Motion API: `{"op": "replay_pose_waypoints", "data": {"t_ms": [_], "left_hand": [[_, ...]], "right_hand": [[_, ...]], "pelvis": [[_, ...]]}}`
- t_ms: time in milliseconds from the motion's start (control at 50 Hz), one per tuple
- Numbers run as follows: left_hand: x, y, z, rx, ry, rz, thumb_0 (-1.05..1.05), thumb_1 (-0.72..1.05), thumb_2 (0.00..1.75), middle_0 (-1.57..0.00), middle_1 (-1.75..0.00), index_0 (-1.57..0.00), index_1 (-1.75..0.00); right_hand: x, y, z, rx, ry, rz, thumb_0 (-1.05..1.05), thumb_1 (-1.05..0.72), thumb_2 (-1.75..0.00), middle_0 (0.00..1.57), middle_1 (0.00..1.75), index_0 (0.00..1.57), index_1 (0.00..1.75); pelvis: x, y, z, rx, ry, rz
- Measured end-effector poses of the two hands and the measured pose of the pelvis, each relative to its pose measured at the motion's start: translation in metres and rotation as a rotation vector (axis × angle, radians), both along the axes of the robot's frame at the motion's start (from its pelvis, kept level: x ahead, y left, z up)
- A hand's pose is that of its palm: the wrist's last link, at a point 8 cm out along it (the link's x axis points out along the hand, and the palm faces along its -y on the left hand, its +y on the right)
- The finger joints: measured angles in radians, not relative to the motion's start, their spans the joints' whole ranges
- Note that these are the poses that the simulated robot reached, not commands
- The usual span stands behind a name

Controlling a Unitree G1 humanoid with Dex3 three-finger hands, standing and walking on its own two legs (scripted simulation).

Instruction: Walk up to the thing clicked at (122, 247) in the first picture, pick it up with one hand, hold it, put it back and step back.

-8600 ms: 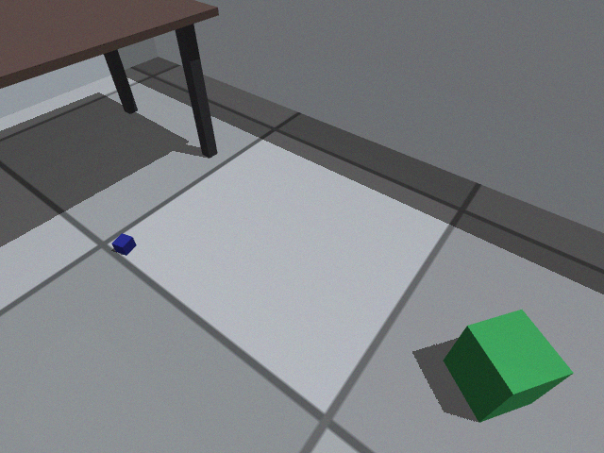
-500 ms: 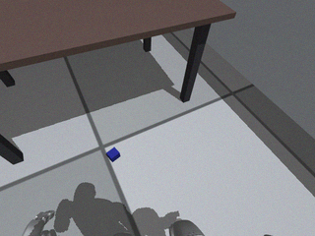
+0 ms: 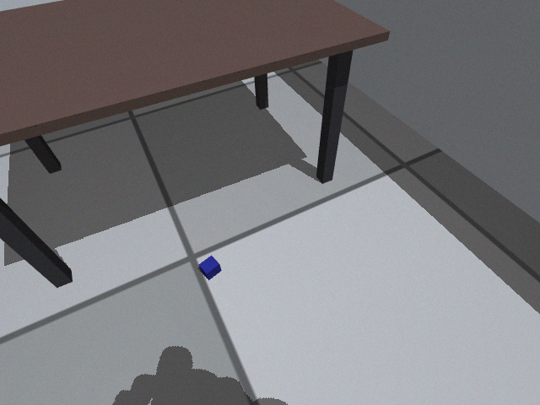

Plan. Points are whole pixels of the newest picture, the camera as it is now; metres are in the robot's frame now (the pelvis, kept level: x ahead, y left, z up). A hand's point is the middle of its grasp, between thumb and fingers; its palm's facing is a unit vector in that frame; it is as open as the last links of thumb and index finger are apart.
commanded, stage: walk up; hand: left
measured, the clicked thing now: (210, 267) +0.75 +0.32 -0.73
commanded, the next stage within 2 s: stand in 0.74 s
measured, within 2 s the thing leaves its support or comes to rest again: neither
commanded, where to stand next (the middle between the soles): +0.38 +0.03 m, yaw +1 degrees
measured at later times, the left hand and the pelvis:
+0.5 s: hand out of the picture +0.11 +0.28 -0.13, palm faces +0.04 -0.94 -0.35, open 7.4 cm; pelvis +0.01 +0.01 +0.01, yaw +1 degrees
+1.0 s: hand out of the picture +0.08 +0.26 -0.13, palm faces -0.01 -0.94 -0.33, open 7.4 cm; pelvis +0.00 +0.01 +0.02, yaw +0 degrees
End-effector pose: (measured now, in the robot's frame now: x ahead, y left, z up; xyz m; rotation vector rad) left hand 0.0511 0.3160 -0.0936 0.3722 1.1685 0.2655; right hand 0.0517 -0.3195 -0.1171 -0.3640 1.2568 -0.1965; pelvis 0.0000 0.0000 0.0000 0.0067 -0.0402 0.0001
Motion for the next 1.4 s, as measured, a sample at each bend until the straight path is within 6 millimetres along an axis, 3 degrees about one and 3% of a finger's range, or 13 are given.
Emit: {"op": "replay_pose_waypoints", "data": {"t_ms": [160, 280, 500, 800, 980, 1400], "left_hand": [[0.018, 0.009, -0.004, -0.021, -0.026, -0.003, 0.01, 0.90, 0.90, -0.21, -0.30, -0.20, -0.30], [0.027, -0.002, -0.002, -0.037, -0.063, -0.025, 0.01, 0.90, 0.90, -0.21, -0.30, -0.20, -0.30], [0.047, 0.003, -0.003, -0.069, -0.067, 0.006, 0.01, 0.90, 0.89, -0.21, -0.30, -0.20, -0.30], [0.039, 0.003, -0.002, -0.071, -0.012, 0.023, 0.01, 0.90, 0.90, -0.21, -0.30, -0.20, -0.30], [0.026, -0.008, -0.002, -0.089, 0.033, -0.002, 0.01, 0.90, 0.90, -0.21, -0.30, -0.20, -0.30], [0.002, -0.012, 0.000, -0.079, 0.070, -0.025, 0.01, 0.90, 0.90, -0.21, -0.30, -0.20, -0.30]], "right_hand": [[0.001, 0.029, 0.007, 0.043, -0.057, 0.000, 0.01, -0.90, -0.90, 0.21, 0.30, 0.20, 0.30], [0.024, 0.031, 0.008, 0.057, -0.098, 0.001, 0.01, -0.90, -0.90, 0.21, 0.31, 0.20, 0.30], [0.049, 0.040, 0.019, 0.041, -0.099, 0.026, 0.01, -0.90, -0.90, 0.20, 0.30, 0.20, 0.30], [0.071, 0.044, 0.027, 0.046, -0.127, 0.032, 0.01, -0.90, -0.90, 0.20, 0.30, 0.20, 0.30], [0.058, 0.041, 0.029, 0.048, -0.123, 0.015, 0.01, -0.90, -0.90, 0.21, 0.30, 0.20, 0.30], [-0.014, 0.025, 0.020, 0.045, 0.004, -0.041, 0.01, -0.90, -0.90, 0.20, 0.30, 0.20, 0.30]], "pelvis": [[-0.004, 0.006, 0.005, 0.009, -0.010, -0.008], [-0.001, 0.004, 0.006, -0.015, -0.013, 0.002], [0.011, 0.013, 0.013, -0.009, -0.007, 0.011], [0.012, 0.012, 0.020, -0.009, -0.015, 0.012], [0.003, 0.011, 0.024, -0.007, -0.021, -0.001], [-0.013, 0.004, 0.025, -0.005, -0.015, -0.007]]}}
